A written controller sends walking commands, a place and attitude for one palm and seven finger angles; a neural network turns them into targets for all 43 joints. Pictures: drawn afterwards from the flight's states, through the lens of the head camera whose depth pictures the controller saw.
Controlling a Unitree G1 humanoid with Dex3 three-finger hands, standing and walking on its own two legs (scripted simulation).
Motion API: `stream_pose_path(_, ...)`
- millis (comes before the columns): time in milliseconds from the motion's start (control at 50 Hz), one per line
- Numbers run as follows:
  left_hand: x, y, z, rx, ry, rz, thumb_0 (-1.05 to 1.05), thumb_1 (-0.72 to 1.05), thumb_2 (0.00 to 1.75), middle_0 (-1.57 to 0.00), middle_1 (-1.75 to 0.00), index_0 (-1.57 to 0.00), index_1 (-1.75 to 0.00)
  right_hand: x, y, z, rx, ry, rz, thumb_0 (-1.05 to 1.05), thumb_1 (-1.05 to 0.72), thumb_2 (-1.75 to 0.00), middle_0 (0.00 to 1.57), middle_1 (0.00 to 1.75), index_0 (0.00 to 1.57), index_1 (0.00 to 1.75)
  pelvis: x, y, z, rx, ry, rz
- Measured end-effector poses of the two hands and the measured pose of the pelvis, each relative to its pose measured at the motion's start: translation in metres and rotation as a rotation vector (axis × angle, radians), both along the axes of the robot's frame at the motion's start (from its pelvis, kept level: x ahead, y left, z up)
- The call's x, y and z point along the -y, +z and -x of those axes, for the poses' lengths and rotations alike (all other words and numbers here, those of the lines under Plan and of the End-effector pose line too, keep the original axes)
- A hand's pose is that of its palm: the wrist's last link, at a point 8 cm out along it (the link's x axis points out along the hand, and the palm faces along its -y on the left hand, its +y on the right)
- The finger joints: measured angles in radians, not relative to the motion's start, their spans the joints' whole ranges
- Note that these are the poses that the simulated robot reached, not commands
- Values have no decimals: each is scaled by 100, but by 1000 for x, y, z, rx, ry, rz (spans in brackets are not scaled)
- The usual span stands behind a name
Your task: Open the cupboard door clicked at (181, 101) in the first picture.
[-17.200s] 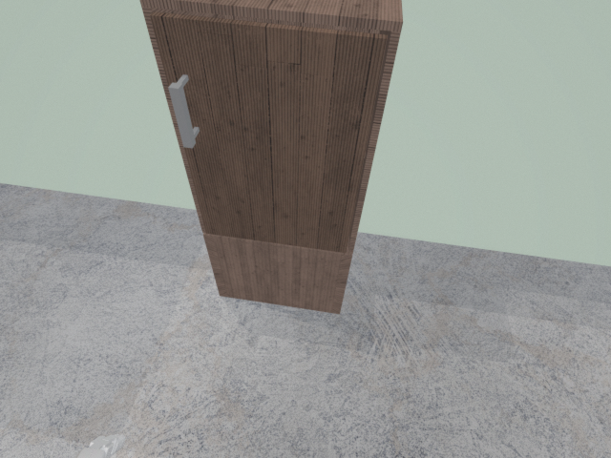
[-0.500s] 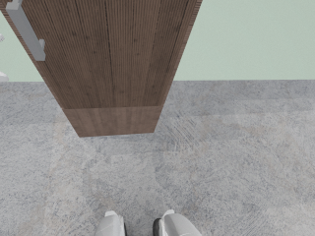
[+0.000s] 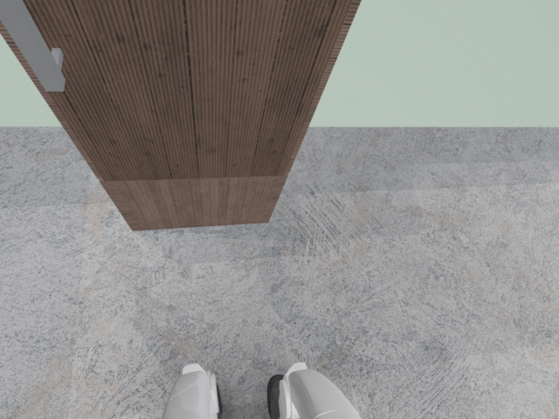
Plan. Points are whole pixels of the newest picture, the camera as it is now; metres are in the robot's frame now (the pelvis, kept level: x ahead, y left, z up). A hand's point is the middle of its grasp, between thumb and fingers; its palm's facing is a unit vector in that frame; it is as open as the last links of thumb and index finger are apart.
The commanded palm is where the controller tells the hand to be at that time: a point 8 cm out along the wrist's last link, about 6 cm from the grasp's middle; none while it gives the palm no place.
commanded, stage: move the hooked fingers beside the handle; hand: left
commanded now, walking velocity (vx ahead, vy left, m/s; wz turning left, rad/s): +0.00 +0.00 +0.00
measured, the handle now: (32, 28) +0.57 +0.25 +0.11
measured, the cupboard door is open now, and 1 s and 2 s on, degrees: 0 0 0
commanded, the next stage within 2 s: slide the fingers in behind the handle in 0.44 s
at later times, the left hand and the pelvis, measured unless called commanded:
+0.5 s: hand out of the picture +0.52 +0.33 +0.11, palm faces +0.05 -1.00 -0.01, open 14.0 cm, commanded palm +0.52 +0.36 +0.10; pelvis +0.00 +0.00 +0.00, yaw +0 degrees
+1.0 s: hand out of the picture +0.53 +0.30 +0.11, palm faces +0.03 -1.00 +0.01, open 14.0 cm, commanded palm +0.52 +0.33 +0.10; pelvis +0.01 +0.00 +0.00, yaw +0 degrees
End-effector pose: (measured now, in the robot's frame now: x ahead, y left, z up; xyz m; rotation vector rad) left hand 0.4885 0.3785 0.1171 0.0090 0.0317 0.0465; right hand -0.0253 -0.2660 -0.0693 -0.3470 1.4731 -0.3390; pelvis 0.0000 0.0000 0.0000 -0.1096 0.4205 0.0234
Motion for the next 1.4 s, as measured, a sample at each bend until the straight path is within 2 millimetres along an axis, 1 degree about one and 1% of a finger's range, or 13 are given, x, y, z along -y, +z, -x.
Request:
stream_pose_path(100, 2, 3, -5, -5, -3, 16, -2, -50, 30, -30, -120, -30, -120, -2, 0, -6, 16, 6, 3, 1, -90, -89, 20, 30, 21, 30, -1, 0, -1, 0, 6, 2)
stream_pose_path(220, 6, -3, -7, -44, -12, 6, -1, -50, 30, -30, -120, -30, -120, -4, 0, -8, 28, 6, 2, 1, -90, -89, 20, 30, 21, 30, -3, 1, -2, 0, 2, 2)
stream_pose_path(320, 2, -6, -9, -25, 9, 20, -2, -50, 30, -30, -120, -30, -120, -4, 0, -5, 26, -2, 8, 1, -90, -89, 20, 30, 21, 30, -3, -1, -2, 0, -4, 2)
stream_pose_path(440, -3, -5, -10, -16, 13, -3, -2, -50, 30, -30, -120, -30, -120, -5, 1, 4, -13, -10, 8, 1, -90, -89, 20, 30, 21, 30, -4, -2, -2, -10, -1, 6)
stream_pose_path(540, -2, -8, -12, -32, -5, 8, -2, -50, 30, -30, -120, -30, -120, -6, 1, 9, -41, -13, 8, 1, -90, -89, 20, 30, 21, 30, -4, -3, -2, -16, 3, 8)
stream_pose_path(720, 10, -14, -20, -26, -16, 26, -2, -50, 30, -30, -120, -30, -120, -6, 2, 9, -34, -17, 15, 1, -90, -89, 20, 30, 21, 30, -4, -3, -2, -22, 1, 9)
stream_pose_path(820, 17, -14, -22, -25, -17, 10, -2, -50, 30, -30, -120, -30, -120, -7, 2, 8, -26, -23, 3, 1, -90, -89, 20, 30, 21, 30, -4, -2, -3, -20, -2, 9)
stream_pose_path(1000, 27, -8, -16, -29, -12, 21, -2, -50, 30, -30, -120, -30, -120, -9, -1, 4, -6, -26, -34, 1, -90, -89, 20, 30, 21, 30, -2, 2, -6, 4, -3, 0)
stream_pose_path(1280, 41, -11, -9, -19, 4, 17, -2, -50, 30, -30, -120, -28, -120, 2, -2, -1, 14, -4, -29, 1, -90, -89, 20, 30, 21, 30, 5, 2, -2, 20, 5, -8)
stream_pose_path(1400, 57, -6, -11, -1, -26, 1, -2, -50, 30, -30, -120, -28, -120, 6, -3, -1, 13, 0, -31, 1, -90, -89, 20, 30, 21, 30, 7, 4, -2, 26, 11, -11)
